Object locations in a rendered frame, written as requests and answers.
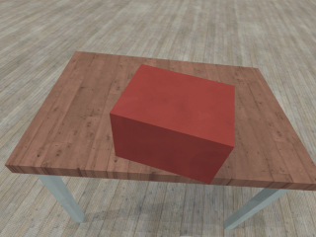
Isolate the carton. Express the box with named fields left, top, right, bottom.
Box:
left=110, top=64, right=235, bottom=184

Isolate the table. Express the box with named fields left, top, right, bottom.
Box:
left=5, top=50, right=316, bottom=230

